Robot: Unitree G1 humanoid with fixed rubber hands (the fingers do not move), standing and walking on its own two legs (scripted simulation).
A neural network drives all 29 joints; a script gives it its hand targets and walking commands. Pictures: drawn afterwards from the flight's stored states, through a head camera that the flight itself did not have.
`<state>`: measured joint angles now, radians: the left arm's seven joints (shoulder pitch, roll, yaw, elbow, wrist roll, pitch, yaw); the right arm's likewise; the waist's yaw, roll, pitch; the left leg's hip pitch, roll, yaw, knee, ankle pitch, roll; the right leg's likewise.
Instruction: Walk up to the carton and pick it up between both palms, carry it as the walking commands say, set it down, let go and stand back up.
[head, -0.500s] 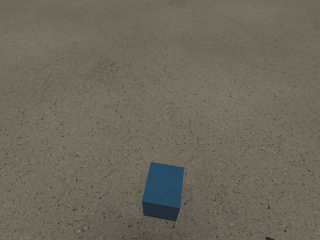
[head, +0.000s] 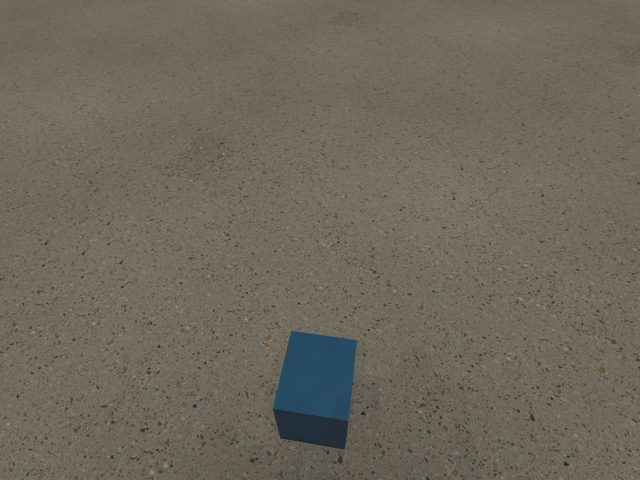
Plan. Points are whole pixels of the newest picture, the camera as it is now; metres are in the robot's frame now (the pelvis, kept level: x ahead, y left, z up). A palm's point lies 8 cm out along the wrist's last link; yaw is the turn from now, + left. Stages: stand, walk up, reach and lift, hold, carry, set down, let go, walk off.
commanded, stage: walk up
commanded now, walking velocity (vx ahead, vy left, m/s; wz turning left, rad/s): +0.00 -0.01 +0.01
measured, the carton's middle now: (317, 390) +0.51 +0.02 -0.66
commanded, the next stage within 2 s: none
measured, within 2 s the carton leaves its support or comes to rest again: neither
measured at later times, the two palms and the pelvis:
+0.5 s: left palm out of the picture +0.03 +0.19 -0.14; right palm out of the picture +0.01 -0.26 -0.15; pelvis +0.03 -0.04 +0.00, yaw +0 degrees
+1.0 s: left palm out of the picture +0.10 +0.35 -0.15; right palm out of the picture +0.10 -0.16 -0.12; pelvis +0.09 +0.09 +0.00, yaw -6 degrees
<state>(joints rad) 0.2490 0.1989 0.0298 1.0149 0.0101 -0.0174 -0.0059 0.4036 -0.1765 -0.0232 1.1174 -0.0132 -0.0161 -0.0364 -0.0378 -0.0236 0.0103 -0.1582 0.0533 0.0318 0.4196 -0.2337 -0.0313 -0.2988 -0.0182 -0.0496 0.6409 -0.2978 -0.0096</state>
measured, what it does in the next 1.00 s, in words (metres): walks ahead: right foot, then left foot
